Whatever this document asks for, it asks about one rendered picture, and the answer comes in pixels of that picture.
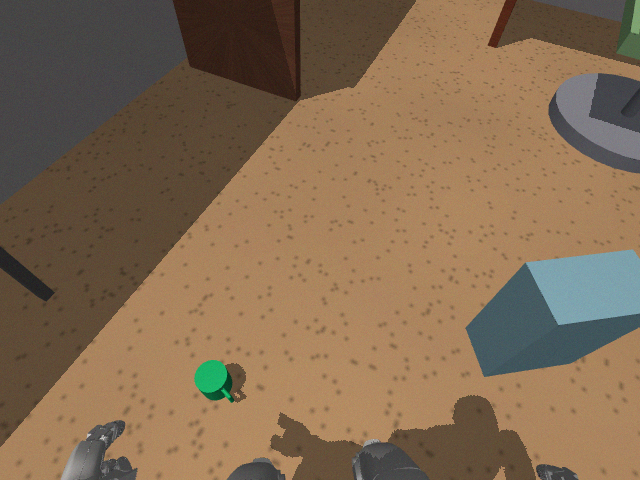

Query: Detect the office chair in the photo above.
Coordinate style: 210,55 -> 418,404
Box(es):
548,0 -> 640,173

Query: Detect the left robot hand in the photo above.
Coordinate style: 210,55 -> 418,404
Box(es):
61,420 -> 138,480

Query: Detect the right robot hand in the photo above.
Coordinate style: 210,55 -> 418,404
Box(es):
536,464 -> 579,480

